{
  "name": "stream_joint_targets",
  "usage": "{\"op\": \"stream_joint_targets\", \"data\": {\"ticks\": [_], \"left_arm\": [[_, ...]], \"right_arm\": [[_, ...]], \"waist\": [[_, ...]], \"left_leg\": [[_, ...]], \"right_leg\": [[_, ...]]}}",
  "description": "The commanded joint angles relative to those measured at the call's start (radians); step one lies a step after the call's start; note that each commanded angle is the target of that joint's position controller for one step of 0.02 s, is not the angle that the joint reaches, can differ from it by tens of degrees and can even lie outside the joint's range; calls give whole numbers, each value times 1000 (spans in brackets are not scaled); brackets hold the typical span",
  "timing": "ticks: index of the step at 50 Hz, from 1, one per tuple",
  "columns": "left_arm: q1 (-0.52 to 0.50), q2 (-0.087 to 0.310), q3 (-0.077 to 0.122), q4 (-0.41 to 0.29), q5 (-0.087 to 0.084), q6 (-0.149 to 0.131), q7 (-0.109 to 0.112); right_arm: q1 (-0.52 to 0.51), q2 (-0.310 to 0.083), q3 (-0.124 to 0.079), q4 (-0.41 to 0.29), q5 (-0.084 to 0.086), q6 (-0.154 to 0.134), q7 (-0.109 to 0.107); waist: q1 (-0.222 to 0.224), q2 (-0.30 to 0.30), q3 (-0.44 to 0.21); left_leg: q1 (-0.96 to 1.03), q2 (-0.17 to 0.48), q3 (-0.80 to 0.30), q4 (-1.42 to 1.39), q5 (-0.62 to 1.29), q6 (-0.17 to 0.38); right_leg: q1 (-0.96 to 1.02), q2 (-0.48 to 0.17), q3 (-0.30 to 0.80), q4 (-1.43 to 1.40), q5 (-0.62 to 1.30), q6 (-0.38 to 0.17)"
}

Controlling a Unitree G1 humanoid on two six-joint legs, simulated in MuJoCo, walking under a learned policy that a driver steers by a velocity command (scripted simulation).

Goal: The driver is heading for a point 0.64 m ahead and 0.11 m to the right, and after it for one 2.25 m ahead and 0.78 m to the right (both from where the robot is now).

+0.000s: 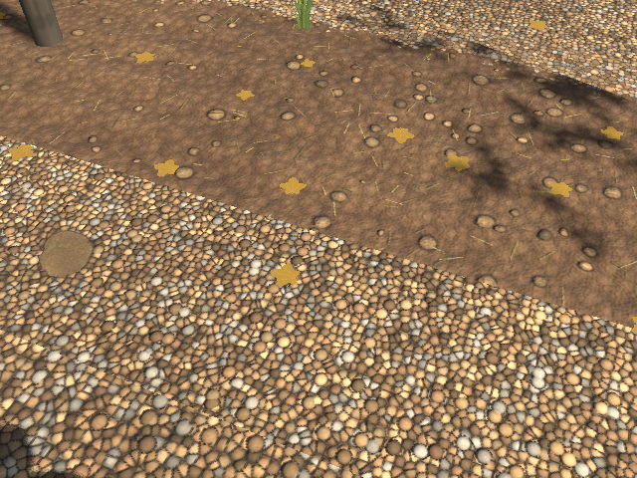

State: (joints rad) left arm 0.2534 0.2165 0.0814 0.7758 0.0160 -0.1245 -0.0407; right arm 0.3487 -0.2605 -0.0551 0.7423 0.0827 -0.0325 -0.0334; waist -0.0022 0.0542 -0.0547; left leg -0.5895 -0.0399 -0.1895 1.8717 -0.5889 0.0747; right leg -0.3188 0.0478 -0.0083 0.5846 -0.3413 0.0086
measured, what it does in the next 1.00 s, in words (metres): goes down, turning right: left foot, then right foot 0.18 m lower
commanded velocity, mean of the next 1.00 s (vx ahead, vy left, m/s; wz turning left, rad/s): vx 1.00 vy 0.00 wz -0.40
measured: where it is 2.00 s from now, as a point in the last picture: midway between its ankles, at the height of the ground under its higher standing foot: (503, 208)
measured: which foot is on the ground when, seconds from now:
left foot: up 0.00-0.24, down 0.26-0.76, up 0.78-1.00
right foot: down 0.00-0.26, up 0.28-0.74, down 0.76-1.00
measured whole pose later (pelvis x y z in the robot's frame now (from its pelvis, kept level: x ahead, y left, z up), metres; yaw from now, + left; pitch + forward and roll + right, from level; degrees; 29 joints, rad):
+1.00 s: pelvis +0.89 -0.07 -0.19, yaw -28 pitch +2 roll -2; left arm 0.53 0.18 0.05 0.92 -0.01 -0.06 0.03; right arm -0.06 -0.16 0.00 0.56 0.01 -0.14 -0.01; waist 0.12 0.00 0.02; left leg -0.70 0.07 -0.22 0.88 -0.19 -0.09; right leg -0.17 0.21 0.17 0.63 -0.46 -0.12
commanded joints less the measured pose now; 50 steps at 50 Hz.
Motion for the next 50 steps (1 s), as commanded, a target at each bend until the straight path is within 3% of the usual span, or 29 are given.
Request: {"op": "stream_joint_targets", "data": {"ticks": [1, 2, 4, 9, 11, 12, 13, 14, 15, 16, 18, 21, 23, 25, 27, 29, 34, 37, 38, 39, 40, 41, 42, 43, 44, 45, 46, 48, 50], "left_arm": [[142, 59, 5, 17, -12, -20, 34], [56, 28, -15, 28, -15, -14, 35], [-41, 39, -23, 38, 3, -3, 39], [208, 172, -8, 138, -49, 32, 48], [255, 198, -16, 153, -41, 39, 41], [254, 233, -17, 165, -33, 39, 40], [208, 255, -18, 162, -24, 34, 36], [191, 190, -37, 123, 5, 20, 33], [354, 81, -66, 111, -40, -5, 24], [208, 204, -24, 96, -83, -15, 33], [94, 140, -28, 53, -62, 7, 57], [151, 55, -26, 75, -58, 71, 47], [77, 59, -23, 18, -61, 102, 43], [63, 86, -7, 0, -45, 104, 21], [-16, 94, 2, -24, -44, 90, -4], [-72, 76, -3, -42, -25, 83, -34], [-22, 157, 21, -24, -45, 115, -32], [363, 251, 75, 108, -25, 145, -25], [561, 255, 78, 184, -5, 135, -25], [575, 272, 56, 244, 12, 112, -28], [498, 310, 46, 194, 8, 71, -28], [450, 273, 55, 153, -24, 71, -16], [426, 220, 47, 126, -36, 68, -16], [320, 316, 67, 80, -20, 58, -8], [215, 324, 69, 43, -15, 20, 9], [80, 210, 31, -3, -20, 4, 37], [21, 155, 5, -31, -18, 3, 52], [5, 200, 18, -28, -37, 25, 101], [84, 204, 24, 5, -44, 36, 100]], "right_arm": [[-210, -50, 2, -205, -35, -15, 3], [-190, -28, 2, -203, -52, 4, 17], [-214, 11, 6, -235, -57, 1, 34], [-412, 39, 34, -292, -59, -35, 77], [-394, 2, 14, -294, -56, -48, 94], [-264, -77, -19, -273, -49, -51, 91], [-31, -135, -54, -213, -48, -44, 77], [148, -239, -80, -175, -63, -42, 56], [143, -242, -66, -182, -91, -63, 63], [149, -146, -48, -156, -84, -64, 63], [3, -90, -31, -116, -79, -74, 63], [-110, 10, -18, -90, -84, -93, 76], [-144, -23, -32, -67, -68, -93, 69], [-138, -73, -52, -53, -87, -109, 57], [-177, -62, -49, -35, -58, -117, 3], [-110, -81, -51, -19, -73, -112, -22], [-53, -134, -59, 2, -48, -76, -1], [-141, -140, -46, -4, -17, -75, 28], [-274, -117, -43, -16, -9, -86, 35], [-347, 7, -14, -81, -59, -102, 26], [-147, 43, 7, -188, -82, -138, 38], [-133, 9, 23, -192, -95, -158, 37], [-198, -29, 14, -198, -79, -171, 30], [-219, -10, 19, -214, -53, -183, 20], [-256, -78, -2, -221, -6, -178, 18], [-347, -142, -20, -211, -9, -139, 9], [-385, -122, -17, -224, -48, -120, 3], [-396, -60, -1, -244, -97, -119, 17], [-316, -34, -12, -218, -60, -102, 30]], "waist": [[42, -26, 131], [-20, 2, 200], [-47, -184, 209], [28, -44, 187], [-13, -91, 122], [-102, -126, 43], [-239, -161, -70], [-274, -40, -202], [-165, 156, -456], [-212, 82, -326], [-117, -5, -21], [-2, -4, 53], [22, 9, 122], [38, -66, 124], [63, -46, 191], [35, -61, 111], [70, -37, 149], [211, 12, 37], [366, -234, 96], [326, -496, 252], [85, -597, 43], [104, -327, -158], [108, -113, -184], [34, 24, -186], [-19, 15, -72], [-40, 140, 97], [-58, 195, 149], [-51, 14, 127], [-45, -90, 64]], "left_leg": [[-656, 169, -6, -118, 285, -17], [-485, 207, -30, -290, 299, -39], [-187, 182, 56, -591, 481, -59], [-106, 88, 215, -1070, 467, 17], [96, 9, 279, -1175, 431, 48], [304, -9, 264, -1229, 474, 72], [653, 12, 222, -1218, 508, 95], [968, 236, -37, -1186, 410, 142], [1134, 457, -556, -1343, 78, 269], [1031, 418, -556, -1473, 76, 231], [709, 382, -252, -1526, 424, 178], [457, 319, 22, -1601, 542, 129], [395, 329, 125, -1641, 642, 115], [415, 298, 221, -1593, 612, 104], [323, 240, 361, -1578, 478, 22], [283, 207, 457, -1503, 386, -13], [473, 251, 518, -1182, 677, -75], [538, 277, 451, -556, 1032, -102], [322, 105, 461, 46, 414, -138], [-107, -4, 409, 396, -301, -117], [-384, -39, 145, 255, -180, -114], [-431, 1, 86, 116, -161, -110], [-479, 35, 84, 41, -104, -71], [-499, 51, 54, -74, 5, -78], [-571, 110, -70, -245, 90, -91], [-466, 176, -109, -415, 171, -147], [-257, 190, -83, -668, 214, -173], [229, 125, 31, -1076, 480, -179], [505, 0, 156, -1163, 606, -190]], "right_leg": [[381, -526, 648, -254, 169, -258], [144, -432, 437, -266, 262, -201], [-124, -259, 126, -374, 335, -101], [193, -289, 75, -399, 650, -189], [271, -308, 50, -286, 1073, -192], [259, -314, 47, -134, 1196, -173], [98, -276, 30, 114, 1169, -148], [-157, -161, 16, 498, 561, -109], [-339, -48, 175, 819, -126, -104], [-443, -67, 193, 855, -80, -102], [-469, -145, 145, 772, 42, -74], [-306, -219, 141, 635, 96, -62], [-347, -237, 116, 565, 77, -52], [-387, -232, 124, 484, 339, -64], [-362, -205, 123, 218, 657, -68], [-147, -143, 21, 139, 962, -73], [-62, -82, -113, 71, 844, -84], [220, -118, -122, -78, 819, -180], [422, -166, -66, -340, 998, -297], [522, -125, -48, -200, 1231, -285], [809, -119, 256, 101, 1289, -388], [897, -158, 396, 56, 907, -485], [865, -196, 509, -57, 573, -479], [729, -311, 863, -199, 160, -530], [561, -453, 1105, -216, 69, -547], [214, -428, 1006, -211, 171, -476], [-68, -316, 860, -242, 144, -420], [-384, -99, 557, -272, 108, -330], [-423, -30, 449, -200, 130, -286]]}}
